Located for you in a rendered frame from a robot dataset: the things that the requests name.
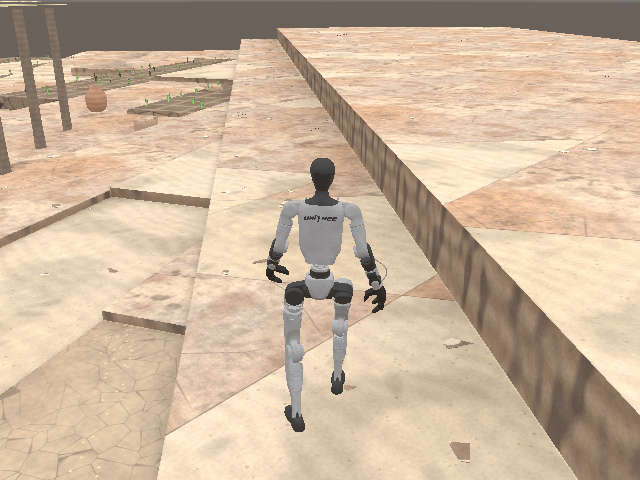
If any left robot thigh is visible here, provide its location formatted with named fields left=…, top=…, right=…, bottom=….
left=283, top=280, right=306, bottom=363

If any right robot forearm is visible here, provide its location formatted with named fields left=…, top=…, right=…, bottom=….
left=360, top=243, right=383, bottom=290

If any left robot forearm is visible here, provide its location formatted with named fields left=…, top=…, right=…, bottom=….
left=267, top=238, right=283, bottom=270

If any robot left hand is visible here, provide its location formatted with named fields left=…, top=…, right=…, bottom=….
left=266, top=265, right=289, bottom=283

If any robot right upper arm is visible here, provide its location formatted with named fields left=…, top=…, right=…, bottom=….
left=342, top=202, right=370, bottom=259

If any robot right hand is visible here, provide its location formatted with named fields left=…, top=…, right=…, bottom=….
left=364, top=286, right=386, bottom=313

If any right robot shin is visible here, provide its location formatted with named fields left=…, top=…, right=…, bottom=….
left=333, top=320, right=348, bottom=381

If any robot left upper arm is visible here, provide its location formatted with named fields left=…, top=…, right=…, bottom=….
left=273, top=200, right=301, bottom=254

